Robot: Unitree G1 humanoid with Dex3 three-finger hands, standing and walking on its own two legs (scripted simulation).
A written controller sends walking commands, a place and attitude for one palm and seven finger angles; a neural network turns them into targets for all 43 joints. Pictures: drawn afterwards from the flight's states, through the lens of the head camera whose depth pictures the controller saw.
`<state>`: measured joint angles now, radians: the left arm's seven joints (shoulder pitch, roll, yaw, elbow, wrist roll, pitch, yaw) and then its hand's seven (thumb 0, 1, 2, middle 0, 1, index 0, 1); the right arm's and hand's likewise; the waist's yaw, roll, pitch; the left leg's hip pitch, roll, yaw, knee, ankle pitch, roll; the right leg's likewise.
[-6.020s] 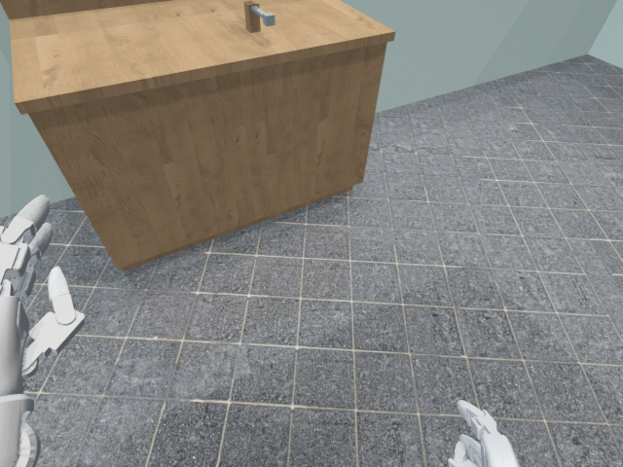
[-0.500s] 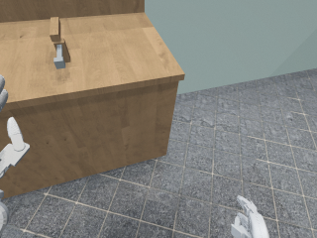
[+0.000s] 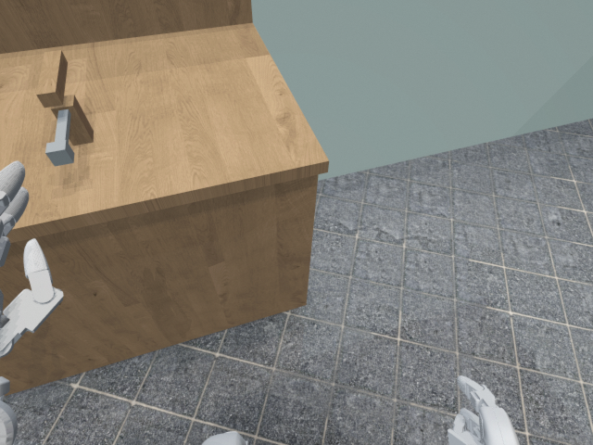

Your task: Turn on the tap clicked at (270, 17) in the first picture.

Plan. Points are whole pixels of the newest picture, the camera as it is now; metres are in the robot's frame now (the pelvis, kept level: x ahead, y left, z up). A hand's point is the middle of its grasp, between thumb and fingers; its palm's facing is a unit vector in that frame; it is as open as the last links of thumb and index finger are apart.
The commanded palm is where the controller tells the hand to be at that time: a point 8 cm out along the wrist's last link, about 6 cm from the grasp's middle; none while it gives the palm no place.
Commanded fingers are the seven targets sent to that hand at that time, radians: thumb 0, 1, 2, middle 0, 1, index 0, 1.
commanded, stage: take the last steps up to it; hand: left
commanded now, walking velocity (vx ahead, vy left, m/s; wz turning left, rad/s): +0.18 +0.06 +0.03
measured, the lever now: (60, 153) +0.51 +0.40 +0.08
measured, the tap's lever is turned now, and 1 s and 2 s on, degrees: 0 0 0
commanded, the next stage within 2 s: come to a stop and stand still in 0.20 s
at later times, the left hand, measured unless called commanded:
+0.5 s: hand (114, 227) +0.30 +0.21 +0.17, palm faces +0.38 -0.81 -0.45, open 7.4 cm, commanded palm +0.24 +0.26 +0.18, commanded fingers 0.00 0.90 0.90 -0.20 -0.30 -0.20 -0.30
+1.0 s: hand (39, 253) +0.27 +0.28 +0.16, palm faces +0.33 -0.87 -0.36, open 7.4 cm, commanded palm +0.21 +0.33 +0.18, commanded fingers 0.00 0.90 0.90 -0.20 -0.30 -0.20 -0.30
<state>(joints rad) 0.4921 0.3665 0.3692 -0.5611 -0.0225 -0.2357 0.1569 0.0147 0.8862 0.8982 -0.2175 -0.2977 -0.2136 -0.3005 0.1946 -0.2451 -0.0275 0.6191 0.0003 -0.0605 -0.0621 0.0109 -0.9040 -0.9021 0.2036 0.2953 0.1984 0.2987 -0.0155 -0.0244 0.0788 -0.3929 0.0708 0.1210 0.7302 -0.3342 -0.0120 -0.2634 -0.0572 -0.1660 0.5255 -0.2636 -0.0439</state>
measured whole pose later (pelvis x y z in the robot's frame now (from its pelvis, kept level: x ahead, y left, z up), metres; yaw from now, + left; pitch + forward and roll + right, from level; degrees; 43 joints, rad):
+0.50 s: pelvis +0.07 -0.02 +0.00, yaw +0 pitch -1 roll +1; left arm 0.45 0.34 0.35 -0.47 -0.03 -0.20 0.15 0.01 0.89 0.90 -0.22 -0.30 -0.21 -0.30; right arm 0.15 -0.19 0.03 0.64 0.01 -0.05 -0.05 0.01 -0.90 -0.90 0.21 0.30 0.20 0.30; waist -0.01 0.04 0.09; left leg -0.37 0.02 0.05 0.93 -0.47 -0.04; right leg -0.29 -0.04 -0.14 0.57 -0.27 -0.06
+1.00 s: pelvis +0.05 +0.05 +0.00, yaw +0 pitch -2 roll +0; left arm 0.40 0.38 0.33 -0.44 -0.03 -0.28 0.09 0.02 0.89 0.90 -0.21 -0.30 -0.21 -0.30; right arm 0.27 -0.17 0.03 0.57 0.02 -0.18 0.00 0.01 -0.90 -0.90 0.20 0.30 0.20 0.30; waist 0.01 -0.06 0.08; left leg -0.23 -0.04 0.11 0.50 -0.24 0.08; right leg -0.28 -0.05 -0.02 0.52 -0.21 0.01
